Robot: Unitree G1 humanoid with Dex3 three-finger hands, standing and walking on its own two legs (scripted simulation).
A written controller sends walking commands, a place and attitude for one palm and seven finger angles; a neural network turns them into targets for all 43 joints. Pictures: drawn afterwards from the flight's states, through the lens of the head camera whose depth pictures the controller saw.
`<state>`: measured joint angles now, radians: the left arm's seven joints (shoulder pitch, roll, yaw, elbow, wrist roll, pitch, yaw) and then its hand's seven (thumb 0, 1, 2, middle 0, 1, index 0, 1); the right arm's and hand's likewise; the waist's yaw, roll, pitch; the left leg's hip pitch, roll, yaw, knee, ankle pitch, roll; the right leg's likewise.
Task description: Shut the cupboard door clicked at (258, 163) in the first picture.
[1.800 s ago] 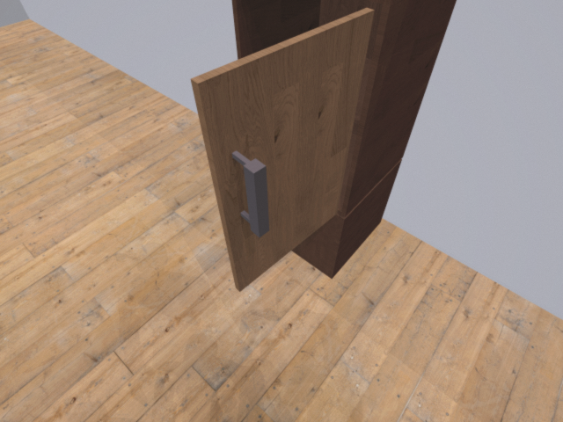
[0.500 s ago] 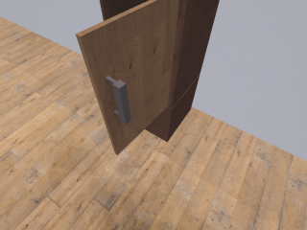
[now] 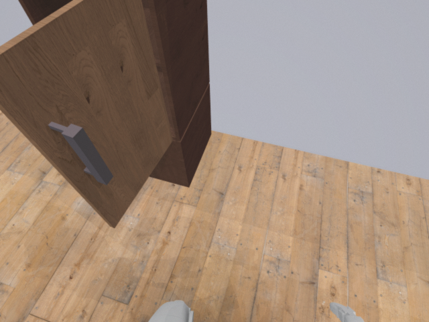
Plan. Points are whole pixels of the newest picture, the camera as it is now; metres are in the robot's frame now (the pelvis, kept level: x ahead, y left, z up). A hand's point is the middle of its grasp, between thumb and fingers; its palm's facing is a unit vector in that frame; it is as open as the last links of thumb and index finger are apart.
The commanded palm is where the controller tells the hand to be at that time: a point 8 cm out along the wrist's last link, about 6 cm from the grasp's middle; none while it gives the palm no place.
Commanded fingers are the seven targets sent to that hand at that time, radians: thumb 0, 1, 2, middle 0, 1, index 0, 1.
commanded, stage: walk to a spot facing it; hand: left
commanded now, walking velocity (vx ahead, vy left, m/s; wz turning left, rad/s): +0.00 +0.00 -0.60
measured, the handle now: (82, 154) +0.41 +0.32 +0.02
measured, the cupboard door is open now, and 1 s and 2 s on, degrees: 84 84 84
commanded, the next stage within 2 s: turn to face it in 1.98 s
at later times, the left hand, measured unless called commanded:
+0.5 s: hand (150, 299) +0.17 +0.16 -0.16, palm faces -0.30 -0.91 -0.29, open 7.4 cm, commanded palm none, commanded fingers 0.00 0.90 0.90 -0.20 -0.30 -0.20 -0.30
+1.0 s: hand (197, 260) +0.26 +0.07 -0.16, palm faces -0.56 -0.81 -0.15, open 7.4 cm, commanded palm none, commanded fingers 0.00 0.90 0.90 -0.20 -0.30 -0.20 -0.30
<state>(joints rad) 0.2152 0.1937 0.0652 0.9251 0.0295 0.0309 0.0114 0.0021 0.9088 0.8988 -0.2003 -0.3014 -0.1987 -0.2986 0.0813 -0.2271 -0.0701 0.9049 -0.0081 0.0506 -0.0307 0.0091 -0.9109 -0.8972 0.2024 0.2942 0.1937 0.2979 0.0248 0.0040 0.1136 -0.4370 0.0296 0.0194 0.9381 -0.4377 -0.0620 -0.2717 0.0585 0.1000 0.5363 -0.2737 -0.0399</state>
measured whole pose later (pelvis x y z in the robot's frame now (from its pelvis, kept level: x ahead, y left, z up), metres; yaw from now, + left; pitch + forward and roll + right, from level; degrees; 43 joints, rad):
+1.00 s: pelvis +0.08 -0.04 +0.01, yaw -35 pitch +2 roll -2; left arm 0.16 0.22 0.08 0.93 0.04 0.04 -0.06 0.01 0.91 0.90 -0.20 -0.30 -0.19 -0.30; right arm 0.38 -0.16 -0.01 0.95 -0.03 -0.06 -0.03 0.01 -0.91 -0.90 0.20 0.29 0.20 0.30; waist 0.00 -0.03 0.07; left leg -0.08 0.10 0.21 0.40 -0.33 -0.02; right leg -0.62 -0.05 -0.05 1.14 -0.26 0.01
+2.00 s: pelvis +0.36 -0.38 +0.01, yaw -60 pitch +1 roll +1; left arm 0.20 0.18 0.08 0.98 0.03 0.01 -0.04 0.01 0.92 0.90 -0.19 -0.30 -0.19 -0.30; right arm 0.30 -0.21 -0.06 1.02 -0.04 -0.05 -0.01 -0.01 -0.95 -0.90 0.21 0.29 0.20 0.30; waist 0.01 0.00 0.07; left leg -0.10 0.08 0.25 0.38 -0.29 -0.02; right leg -0.58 -0.11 -0.08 0.86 -0.21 -0.01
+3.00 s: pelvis +0.40 -0.67 +0.00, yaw -35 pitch +1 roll +3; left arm 0.21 0.19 0.03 0.90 0.03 0.00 0.03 0.00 0.91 0.90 -0.20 -0.30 -0.20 -0.30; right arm 0.12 -0.28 -0.10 0.92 -0.02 0.08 0.03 0.01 -0.91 -0.90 0.20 0.29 0.19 0.30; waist -0.02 0.01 0.09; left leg -0.51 0.02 0.05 1.05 -0.43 -0.07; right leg -0.21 -0.11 -0.16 0.55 -0.36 -0.01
